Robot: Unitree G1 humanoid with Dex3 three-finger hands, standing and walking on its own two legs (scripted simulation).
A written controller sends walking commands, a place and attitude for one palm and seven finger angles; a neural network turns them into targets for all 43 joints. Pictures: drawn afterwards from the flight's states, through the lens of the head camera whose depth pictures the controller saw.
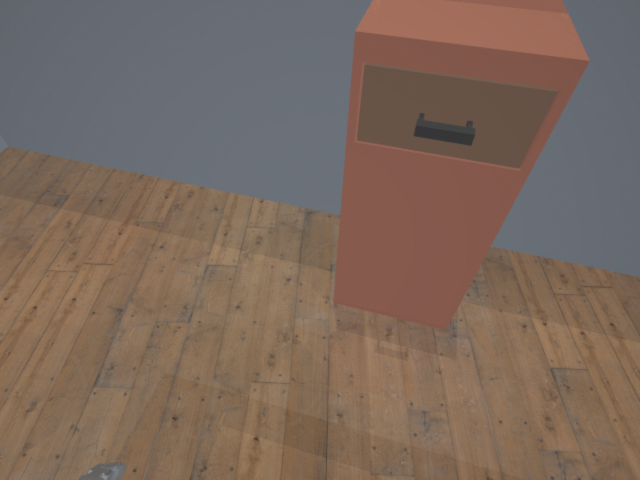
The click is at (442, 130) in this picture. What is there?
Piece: drawer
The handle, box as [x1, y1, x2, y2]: [414, 113, 474, 145]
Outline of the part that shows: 420,113 419,118 417,119 414,135 469,145 471,144 474,136 474,128 472,127 472,121 467,121 465,127 426,121 423,119 424,114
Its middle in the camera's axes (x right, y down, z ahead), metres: +0.26 -0.23 +0.80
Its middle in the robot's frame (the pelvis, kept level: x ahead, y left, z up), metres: +0.77 -0.21 +0.04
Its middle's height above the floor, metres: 0.81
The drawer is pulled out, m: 0.00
